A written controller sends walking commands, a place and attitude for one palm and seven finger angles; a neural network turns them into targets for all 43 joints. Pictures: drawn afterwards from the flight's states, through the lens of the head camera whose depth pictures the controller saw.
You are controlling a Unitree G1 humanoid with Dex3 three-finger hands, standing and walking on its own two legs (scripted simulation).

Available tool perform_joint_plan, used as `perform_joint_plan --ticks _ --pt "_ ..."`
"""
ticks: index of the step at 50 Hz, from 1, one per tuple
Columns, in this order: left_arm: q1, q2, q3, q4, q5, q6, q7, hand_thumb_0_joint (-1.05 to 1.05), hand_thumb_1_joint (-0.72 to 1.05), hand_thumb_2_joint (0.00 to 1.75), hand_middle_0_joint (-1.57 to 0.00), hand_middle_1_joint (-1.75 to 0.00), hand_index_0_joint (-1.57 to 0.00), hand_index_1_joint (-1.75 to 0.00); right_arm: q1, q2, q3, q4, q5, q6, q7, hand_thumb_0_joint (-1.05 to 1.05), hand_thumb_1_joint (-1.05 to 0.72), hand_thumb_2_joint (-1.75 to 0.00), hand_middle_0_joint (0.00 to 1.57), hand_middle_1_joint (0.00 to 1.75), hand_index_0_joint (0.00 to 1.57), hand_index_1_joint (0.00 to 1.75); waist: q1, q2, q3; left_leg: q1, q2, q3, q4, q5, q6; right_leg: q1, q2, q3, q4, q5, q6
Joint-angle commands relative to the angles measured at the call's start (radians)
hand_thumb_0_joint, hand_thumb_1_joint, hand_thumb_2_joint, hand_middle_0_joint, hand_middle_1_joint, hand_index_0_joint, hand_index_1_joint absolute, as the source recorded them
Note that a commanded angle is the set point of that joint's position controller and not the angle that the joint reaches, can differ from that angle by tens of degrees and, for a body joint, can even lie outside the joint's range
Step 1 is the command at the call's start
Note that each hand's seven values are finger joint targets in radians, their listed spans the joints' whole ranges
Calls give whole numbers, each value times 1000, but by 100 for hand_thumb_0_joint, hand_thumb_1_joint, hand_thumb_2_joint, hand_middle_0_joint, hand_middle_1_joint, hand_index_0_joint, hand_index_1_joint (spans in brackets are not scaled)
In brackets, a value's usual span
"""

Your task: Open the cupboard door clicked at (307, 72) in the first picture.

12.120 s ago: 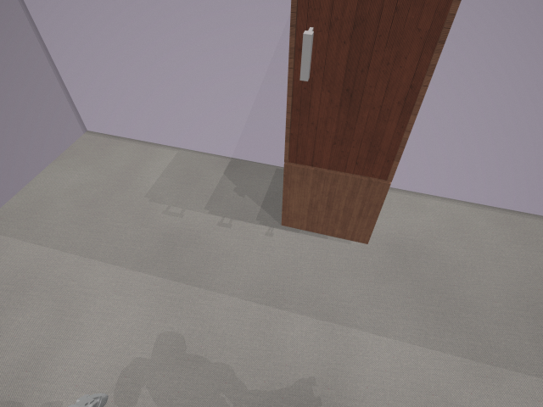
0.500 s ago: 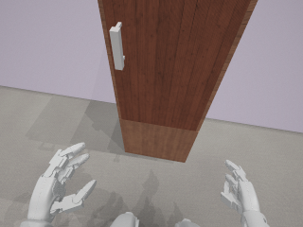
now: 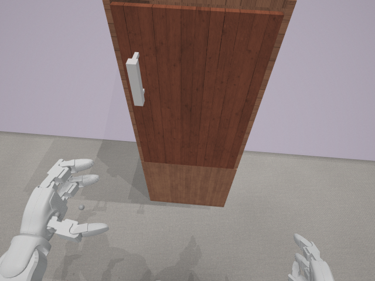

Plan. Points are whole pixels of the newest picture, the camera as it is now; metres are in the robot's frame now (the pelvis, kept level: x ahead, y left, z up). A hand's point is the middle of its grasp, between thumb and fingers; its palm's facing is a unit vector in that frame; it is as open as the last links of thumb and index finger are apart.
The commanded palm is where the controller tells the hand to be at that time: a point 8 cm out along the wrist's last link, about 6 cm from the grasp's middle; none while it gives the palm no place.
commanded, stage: raise the hand with hooked fingers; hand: left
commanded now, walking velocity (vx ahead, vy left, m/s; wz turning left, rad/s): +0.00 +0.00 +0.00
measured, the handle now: (137, 79) +0.57 +0.17 +0.12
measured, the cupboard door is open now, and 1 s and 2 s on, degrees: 0 0 0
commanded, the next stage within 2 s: move the hooked fingers beside the handle in 1.02 s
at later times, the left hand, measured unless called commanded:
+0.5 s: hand (49, 162) +0.29 +0.27 +0.14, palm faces +0.03 -1.00 -0.06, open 14.0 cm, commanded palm +0.26 +0.31 +0.14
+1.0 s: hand (58, 157) +0.30 +0.25 +0.14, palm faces +0.03 -1.00 -0.05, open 14.0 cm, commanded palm +0.27 +0.30 +0.14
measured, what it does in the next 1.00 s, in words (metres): stands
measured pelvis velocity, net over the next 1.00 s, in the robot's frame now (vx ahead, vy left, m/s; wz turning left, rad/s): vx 0.01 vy -0.02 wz -0.01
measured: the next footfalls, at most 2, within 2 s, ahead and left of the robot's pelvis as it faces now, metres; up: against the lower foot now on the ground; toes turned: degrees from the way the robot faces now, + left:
none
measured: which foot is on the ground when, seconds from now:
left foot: down 0.00-1.00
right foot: down 0.00-1.00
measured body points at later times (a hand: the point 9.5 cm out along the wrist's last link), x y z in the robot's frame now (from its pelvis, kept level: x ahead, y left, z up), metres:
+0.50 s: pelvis +0.01 -0.01 +0.02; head +0.02 -0.01 +0.47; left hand +0.28 +0.32 +0.14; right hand +0.18 -0.24 -0.05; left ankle +0.00 +0.09 -0.70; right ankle +0.02 -0.12 -0.70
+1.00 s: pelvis +0.01 -0.02 +0.03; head +0.01 -0.03 +0.48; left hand +0.29 +0.31 +0.15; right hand +0.16 -0.26 -0.05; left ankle +0.00 +0.09 -0.70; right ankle +0.02 -0.12 -0.70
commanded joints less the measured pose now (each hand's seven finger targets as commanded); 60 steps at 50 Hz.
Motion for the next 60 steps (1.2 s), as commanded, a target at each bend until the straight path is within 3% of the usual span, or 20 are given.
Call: perform_joint_plan --ticks 1,3,6,14,16,20,24,26,28,30,34,39,42,45,46,50,56,57,60 --pt "-223 203 126 -199 -28 -48 -12 0 -38 35 -29 -112 -29 -112 -77 -118 -25 -156 -2 -60 -9 0 -90 -90 20 30 20 30 11 81 -164 118 2 -89 -210 253 -34 130 30 29 -131 154 -18" --pt "-242 208 135 -161 -32 -34 -22 0 -43 33 -29 -115 -29 -115 -76 -119 -24 -151 1 -59 -12 0 -90 -90 20 30 20 30 12 53 -151 133 3 -91 -224 259 -35 142 31 25 -146 165 -17" --pt "-304 233 150 -109 -36 1 -55 0 -50 30 -30 -120 -30 -120 -82 -122 -15 -145 1 -52 -17 0 -90 -90 20 30 20 30 15 72 -143 160 4 -91 -242 292 -37 168 33 27 -162 204 -21" --pt "-482 309 207 1 -56 73 -127 0 -50 30 -30 -120 -30 -120 -95 -125 1 -141 2 -38 -32 0 -90 -90 20 30 20 30 22 40 -123 209 0 -94 -282 309 -31 219 40 35 -215 237 -26" --pt "-515 333 230 12 -55 79 -140 0 -50 30 -30 -120 -30 -120 -94 -123 1 -138 3 -34 -35 0 -90 -90 20 30 20 30 23 60 -164 235 0 -86 -286 337 -30 241 36 40 -222 265 -24" --pt "-583 361 246 87 -64 93 -170 0 -50 30 -30 -120 -30 -120 -97 -129 4 -131 6 -24 -39 0 -90 -90 20 30 20 30 17 15 -134 227 -2 -84 -299 319 -24 252 36 48 -248 261 -23" --pt "-656 420 270 104 -52 103 -186 0 -50 30 -30 -120 -30 -120 -90 -133 5 -131 5 -20 -40 0 -90 -90 20 30 20 30 23 78 -168 263 -4 -79 -307 347 -25 273 35 55 -258 279 -27" --pt "-678 436 286 140 -55 110 -192 0 -50 30 -30 -120 -30 -120 -89 -133 4 -129 8 -15 -43 0 -90 -90 20 30 20 30 19 57 -161 260 -4 -80 -318 332 -22 275 32 55 -270 270 -24" --pt "-627 388 258 182 -63 114 -205 0 -50 30 -30 -120 -30 -120 -84 -135 -1 -131 11 -16 -40 0 -90 -90 20 30 20 30 21 29 -146 253 -5 -77 -321 331 -20 267 31 53 -273 271 -22" --pt "-618 388 257 175 -70 116 -218 0 -50 30 -30 -120 -30 -120 -84 -137 -4 -138 10 -17 -32 0 -90 -90 20 30 20 30 29 35 -162 258 -6 -70 -316 369 -19 287 28 59 -264 320 -23" --pt "-616 415 277 157 -62 114 -204 0 -50 30 -30 -120 -30 -120 -78 -142 -9 -147 6 -13 -24 0 -90 -90 20 30 20 30 34 25 -153 249 -7 -65 -316 360 -18 279 31 63 -265 306 -24" --pt "-633 450 317 103 -56 84 -169 0 -50 30 -30 -120 -30 -120 -74 -138 -11 -147 0 -12 -25 0 -90 -90 20 30 20 30 37 58 -187 268 -6 -58 -319 363 -16 295 30 70 -268 308 -24" --pt "-640 408 290 121 -58 79 -170 0 -50 30 -30 -120 -30 -120 -78 -132 -10 -139 6 -12 -31 0 -90 -90 20 30 20 30 23 60 -160 259 -7 -53 -325 325 -15 281 27 75 -280 282 -19" --pt "-657 409 275 118 -53 77 -176 0 -50 30 -30 -120 -30 -120 -80 -133 -10 -137 7 -13 -36 0 -90 -90 20 30 20 30 18 56 -163 265 -7 -54 -326 319 -12 282 27 77 -282 276 -17" --pt "-653 408 278 123 -53 79 -178 0 -50 30 -30 -120 -30 -120 -81 -132 -9 -135 8 -14 -37 0 -90 -90 20 30 20 30 22 80 -163 268 -8 -52 -328 316 -14 282 25 78 -283 275 -18" --pt "-639 409 280 151 -58 85 -182 0 -50 30 -30 -120 -30 -120 -82 -133 -7 -133 7 -14 -39 0 -90 -90 20 30 20 30 21 23 -153 254 -7 -54 -327 316 -12 286 25 77 -286 284 -15" --pt "-656 399 267 163 -56 90 -186 0 -50 30 -30 -120 -30 -120 -87 -131 -5 -134 10 -13 -41 0 -90 -90 20 30 20 30 19 28 -151 249 -10 -53 -328 293 -12 278 23 81 -288 257 -14" --pt "-701 375 238 165 -55 87 -186 0 -50 30 -30 -120 -30 -120 -92 -129 -2 -131 11 -14 -43 0 -90 -90 20 30 20 30 7 34 -138 253 -9 -53 -326 284 -13 261 24 80 -290 251 -13" --pt "-794 412 248 202 -46 81 -178 0 -50 30 -30 -120 -30 -120 -83 -135 -4 -118 12 -9 -50 0 -90 -90 20 30 20 30 -7 16 -132 233 -10 -53 -319 242 -11 243 21 94 -299 199 -9"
